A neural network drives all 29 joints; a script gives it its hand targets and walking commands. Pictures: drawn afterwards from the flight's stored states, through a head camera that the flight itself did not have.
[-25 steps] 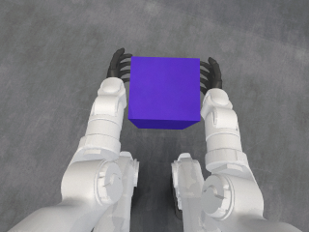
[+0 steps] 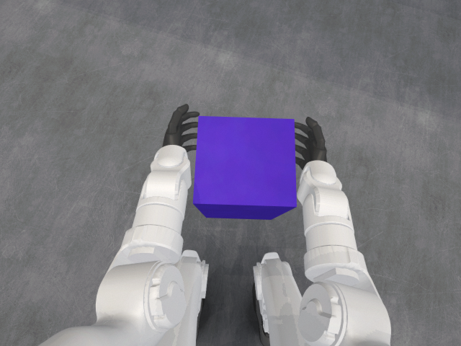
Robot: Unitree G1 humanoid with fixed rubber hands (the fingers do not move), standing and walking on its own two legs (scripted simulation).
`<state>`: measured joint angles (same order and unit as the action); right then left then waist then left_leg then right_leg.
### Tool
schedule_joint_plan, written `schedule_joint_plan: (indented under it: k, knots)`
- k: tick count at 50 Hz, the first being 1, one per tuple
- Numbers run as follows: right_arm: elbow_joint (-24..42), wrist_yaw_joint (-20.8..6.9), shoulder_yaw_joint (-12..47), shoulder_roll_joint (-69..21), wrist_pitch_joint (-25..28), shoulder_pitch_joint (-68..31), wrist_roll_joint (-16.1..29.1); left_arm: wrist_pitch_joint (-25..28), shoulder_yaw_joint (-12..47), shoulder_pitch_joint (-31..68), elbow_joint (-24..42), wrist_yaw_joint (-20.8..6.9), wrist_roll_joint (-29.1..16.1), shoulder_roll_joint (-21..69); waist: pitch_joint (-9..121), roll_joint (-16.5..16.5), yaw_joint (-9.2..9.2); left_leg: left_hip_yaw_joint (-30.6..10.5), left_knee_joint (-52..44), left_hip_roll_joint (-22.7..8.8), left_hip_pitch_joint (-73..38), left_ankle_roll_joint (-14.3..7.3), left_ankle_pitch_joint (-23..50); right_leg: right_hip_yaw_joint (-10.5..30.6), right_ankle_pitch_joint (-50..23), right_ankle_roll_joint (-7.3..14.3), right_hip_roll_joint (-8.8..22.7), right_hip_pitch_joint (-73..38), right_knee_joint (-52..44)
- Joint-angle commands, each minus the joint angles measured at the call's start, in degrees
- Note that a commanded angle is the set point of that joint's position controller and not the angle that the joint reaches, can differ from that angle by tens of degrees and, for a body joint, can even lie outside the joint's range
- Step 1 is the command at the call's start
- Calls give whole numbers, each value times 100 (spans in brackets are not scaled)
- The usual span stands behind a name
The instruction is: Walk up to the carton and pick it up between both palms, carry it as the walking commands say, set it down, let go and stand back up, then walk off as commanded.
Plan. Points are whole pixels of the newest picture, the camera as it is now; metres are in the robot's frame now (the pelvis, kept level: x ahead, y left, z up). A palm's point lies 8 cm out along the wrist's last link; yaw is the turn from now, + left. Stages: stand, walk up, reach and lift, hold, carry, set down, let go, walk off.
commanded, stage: reach and lift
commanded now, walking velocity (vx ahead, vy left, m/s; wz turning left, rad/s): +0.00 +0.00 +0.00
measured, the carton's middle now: (241, 177) +0.42 -0.02 -0.11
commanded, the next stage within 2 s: none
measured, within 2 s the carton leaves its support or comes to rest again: neither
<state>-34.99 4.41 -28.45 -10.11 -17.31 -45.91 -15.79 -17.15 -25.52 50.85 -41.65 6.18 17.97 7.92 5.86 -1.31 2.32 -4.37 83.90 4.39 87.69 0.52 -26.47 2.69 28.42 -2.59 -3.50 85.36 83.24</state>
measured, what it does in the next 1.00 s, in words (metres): rises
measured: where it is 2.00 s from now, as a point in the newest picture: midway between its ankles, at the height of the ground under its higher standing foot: (229, 322)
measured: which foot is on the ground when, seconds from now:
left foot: down 0.00-1.00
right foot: down 0.00-1.00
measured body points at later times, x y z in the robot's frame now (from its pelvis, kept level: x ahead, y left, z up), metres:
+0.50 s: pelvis +0.02 +0.00 +0.07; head +0.17 +0.01 +0.49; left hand +0.44 +0.11 +0.03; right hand +0.42 -0.14 +0.03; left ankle +0.10 +0.11 -0.56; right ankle +0.08 -0.14 -0.56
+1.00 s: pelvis +0.04 +0.00 +0.13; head +0.14 +0.00 +0.57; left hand +0.42 +0.11 +0.10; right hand +0.40 -0.14 +0.10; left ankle +0.10 +0.11 -0.56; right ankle +0.08 -0.14 -0.56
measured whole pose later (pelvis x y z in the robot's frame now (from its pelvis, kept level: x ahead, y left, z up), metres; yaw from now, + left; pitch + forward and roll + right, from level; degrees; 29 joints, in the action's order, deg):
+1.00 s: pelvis +0.04 +0.00 +0.13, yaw +1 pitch +14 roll -1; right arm -31.3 4.2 -21.8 -13.4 -16.4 -28.6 -16.6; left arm -15.6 -21.7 31.0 -35.0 5.0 18.2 11.9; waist 1.4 -0.4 2.9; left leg -5.4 50.4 3.0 45.3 0.1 -18.7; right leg 3.6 19.9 -1.2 -2.7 43.2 49.3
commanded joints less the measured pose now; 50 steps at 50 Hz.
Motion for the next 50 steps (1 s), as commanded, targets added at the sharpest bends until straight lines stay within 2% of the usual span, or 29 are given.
schedule_joint_plan:
  k: [1, 31, 50]
  knots:
    - [-460, -1174, 3169, -5741, 82, -3631, 667, 89, 2793, 2886, -697, -1031, -601, 6251, 4511, -185, 128, 190, -1181, 672, -3259, 51, 856, -342, -1032, 74, -735, -2067, -1122]
    - [-153, -1073, 3624, -5935, 320, -2007, 508, 330, 3208, 1295, -297, -1077, -481, 6275, 3406, -37, 61, -152, -2884, 474, -4988, -28, 1516, 38, -1646, 129, -562, -4045, -2851]
    - [-73, -1039, 3746, -6149, 144, -1093, 473, 171, 3439, 543, 75, -1221, -519, 6162, 2560, 5, 110, -245, -4077, 355, -6276, -96, 1972, 222, -2229, 189, -411, -5619, -4187]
